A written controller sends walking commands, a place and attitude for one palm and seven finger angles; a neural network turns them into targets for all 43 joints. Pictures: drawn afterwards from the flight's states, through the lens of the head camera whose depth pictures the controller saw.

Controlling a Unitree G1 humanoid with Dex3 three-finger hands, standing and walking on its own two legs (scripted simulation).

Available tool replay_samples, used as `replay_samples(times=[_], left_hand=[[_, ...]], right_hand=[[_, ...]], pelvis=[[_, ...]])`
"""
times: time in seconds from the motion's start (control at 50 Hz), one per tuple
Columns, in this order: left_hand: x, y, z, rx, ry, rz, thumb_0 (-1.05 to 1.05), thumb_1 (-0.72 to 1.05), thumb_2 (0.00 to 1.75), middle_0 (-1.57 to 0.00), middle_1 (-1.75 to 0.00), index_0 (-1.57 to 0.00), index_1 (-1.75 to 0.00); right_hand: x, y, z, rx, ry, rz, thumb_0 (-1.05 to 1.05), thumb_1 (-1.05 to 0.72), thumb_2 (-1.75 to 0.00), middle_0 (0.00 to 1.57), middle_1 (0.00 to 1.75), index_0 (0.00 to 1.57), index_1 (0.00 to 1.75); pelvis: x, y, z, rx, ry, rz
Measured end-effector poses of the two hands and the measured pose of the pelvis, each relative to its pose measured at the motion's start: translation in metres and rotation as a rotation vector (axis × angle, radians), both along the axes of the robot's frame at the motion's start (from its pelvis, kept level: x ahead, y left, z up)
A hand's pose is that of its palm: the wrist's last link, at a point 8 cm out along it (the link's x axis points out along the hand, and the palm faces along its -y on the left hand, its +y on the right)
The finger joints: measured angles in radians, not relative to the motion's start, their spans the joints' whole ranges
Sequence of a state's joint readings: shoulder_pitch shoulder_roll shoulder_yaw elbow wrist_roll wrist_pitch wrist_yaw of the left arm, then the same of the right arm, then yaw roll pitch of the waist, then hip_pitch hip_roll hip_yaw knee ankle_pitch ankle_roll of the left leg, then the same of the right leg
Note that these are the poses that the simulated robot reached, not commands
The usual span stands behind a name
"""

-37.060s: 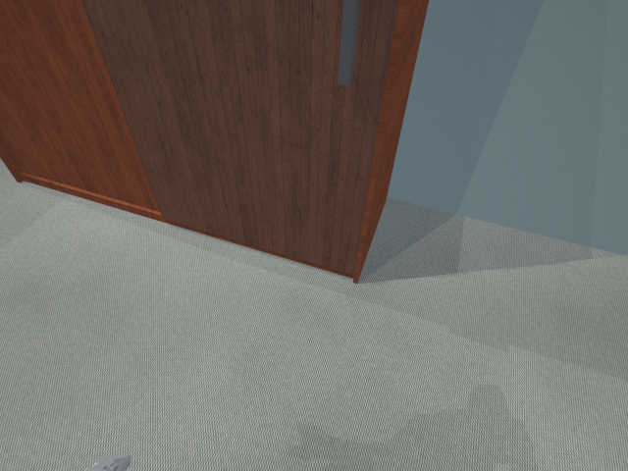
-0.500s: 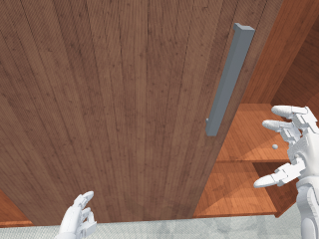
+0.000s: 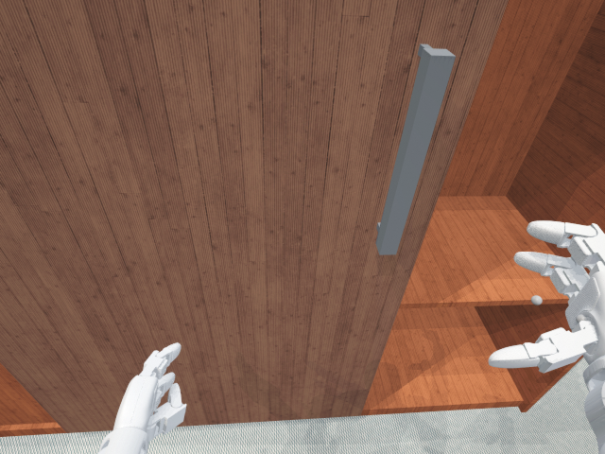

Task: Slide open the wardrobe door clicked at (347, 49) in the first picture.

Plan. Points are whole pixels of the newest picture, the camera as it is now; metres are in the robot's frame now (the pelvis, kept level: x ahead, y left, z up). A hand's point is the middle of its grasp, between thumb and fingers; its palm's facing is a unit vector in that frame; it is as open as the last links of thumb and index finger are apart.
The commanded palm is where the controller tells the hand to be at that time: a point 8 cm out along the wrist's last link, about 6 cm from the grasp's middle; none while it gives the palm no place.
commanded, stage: draw the hand back to the body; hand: right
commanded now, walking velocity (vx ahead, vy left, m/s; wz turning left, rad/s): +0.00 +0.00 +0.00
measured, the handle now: (402, 161) +0.44 -0.14 +0.22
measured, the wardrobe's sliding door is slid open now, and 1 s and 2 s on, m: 0.56 0.56 0.56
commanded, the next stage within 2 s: step back with the hand held close in 1.00 s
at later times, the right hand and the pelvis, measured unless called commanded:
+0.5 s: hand (549, 309) +0.21 -0.25 +0.18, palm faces +0.43 +0.83 -0.35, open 10.0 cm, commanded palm +0.17 -0.29 +0.18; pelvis +0.02 +0.00 +0.01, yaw +2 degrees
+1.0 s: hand (555, 324) +0.20 -0.25 +0.18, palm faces +0.47 +0.80 -0.36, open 7.5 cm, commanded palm +0.16 -0.29 +0.18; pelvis +0.02 +0.01 +0.01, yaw +1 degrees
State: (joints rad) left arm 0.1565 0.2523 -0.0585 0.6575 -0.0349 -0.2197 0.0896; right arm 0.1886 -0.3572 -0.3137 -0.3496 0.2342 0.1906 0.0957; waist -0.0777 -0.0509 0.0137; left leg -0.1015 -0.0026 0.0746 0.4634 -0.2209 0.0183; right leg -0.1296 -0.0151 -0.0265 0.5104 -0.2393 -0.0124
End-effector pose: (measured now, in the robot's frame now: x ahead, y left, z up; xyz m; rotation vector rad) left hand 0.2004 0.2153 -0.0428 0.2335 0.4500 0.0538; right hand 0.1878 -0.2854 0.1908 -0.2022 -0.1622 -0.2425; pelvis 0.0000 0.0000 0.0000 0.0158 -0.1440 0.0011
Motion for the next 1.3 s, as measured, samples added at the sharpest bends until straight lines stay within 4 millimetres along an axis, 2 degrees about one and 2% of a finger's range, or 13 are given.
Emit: replay_samples(times=[0.1,0.22,0.32,0.56,0.74,0.9,1.12,1.22,1.3], left_hand=[[-0.013,-0.008,-0.011,-0.003,0.069,-0.013,0.01,0.91,0.90,-0.20,-0.30,-0.21,-0.30],[-0.029,-0.010,-0.029,-0.006,0.176,0.001,0.01,0.90,0.90,-0.20,-0.30,-0.21,-0.30],[-0.033,-0.005,-0.034,-0.009,0.209,0.031,0.01,0.90,0.90,-0.20,-0.30,-0.21,-0.30],[-0.011,0.015,-0.024,0.003,0.162,0.071,0.01,0.91,0.90,-0.20,-0.30,-0.21,-0.30],[0.004,0.017,-0.017,0.007,0.125,0.051,0.01,0.91,0.90,-0.20,-0.30,-0.20,-0.30],[0.002,0.013,-0.018,-0.005,0.124,0.036,0.01,0.91,0.90,-0.20,-0.30,-0.21,-0.30],[-0.014,0.016,-0.024,-0.014,0.149,0.058,0.01,0.91,0.90,-0.20,-0.30,-0.21,-0.30],[-0.023,0.020,-0.027,-0.007,0.183,0.074,0.01,0.91,0.90,-0.20,-0.30,-0.21,-0.30],[-0.034,0.023,-0.028,0.006,0.207,0.124,0.01,0.91,0.90,-0.20,-0.30,-0.21,-0.30]], right_hand=[[-0.013,-0.004,0.002,-0.088,-0.093,-0.156,-0.01,0.33,-0.30,0.24,1.02,0.25,1.02],[-0.016,-0.002,-0.001,-0.133,-0.107,-0.180,-0.01,0.14,-0.40,0.23,0.90,0.24,0.91],[-0.012,-0.003,-0.001,-0.168,-0.090,-0.178,0.00,-0.04,-0.48,0.23,0.80,0.24,0.80],[-0.019,-0.006,-0.001,-0.224,-0.046,-0.200,0.00,-0.47,-0.69,0.22,0.54,0.23,0.55],[-0.031,-0.006,-0.004,-0.221,-0.027,-0.241,0.01,-0.76,-0.84,0.21,0.37,0.22,0.38],[-0.033,-0.002,-0.002,-0.216,-0.042,-0.243,0.01,-0.86,-0.88,0.21,0.31,0.21,0.32],[-0.036,0.000,-0.002,-0.225,-0.039,-0.229,0.02,-0.88,-0.89,0.21,0.30,0.21,0.31],[-0.032,-0.011,0.000,-0.262,-0.051,-0.243,0.02,-0.88,-0.90,0.21,0.30,0.21,0.31],[-0.027,-0.013,-0.009,-0.272,-0.018,-0.208,0.02,-0.89,-0.90,0.20,0.30,0.21,0.31]], pelvis=[[-0.001,-0.003,0.003,-0.001,0.005,0.009],[0.004,-0.007,0.005,-0.006,0.005,0.012],[0.010,-0.008,0.006,-0.007,0.004,0.019],[0.023,-0.003,0.007,-0.006,0.012,0.027],[0.024,0.003,0.007,-0.005,0.008,0.019],[0.021,0.007,0.007,-0.005,0.000,0.016],[0.015,0.008,0.007,-0.004,-0.008,0.021],[0.010,0.006,0.006,0.007,0.041,0.018],[0.005,-0.003,0.004,0.008,0.088,0.030]])
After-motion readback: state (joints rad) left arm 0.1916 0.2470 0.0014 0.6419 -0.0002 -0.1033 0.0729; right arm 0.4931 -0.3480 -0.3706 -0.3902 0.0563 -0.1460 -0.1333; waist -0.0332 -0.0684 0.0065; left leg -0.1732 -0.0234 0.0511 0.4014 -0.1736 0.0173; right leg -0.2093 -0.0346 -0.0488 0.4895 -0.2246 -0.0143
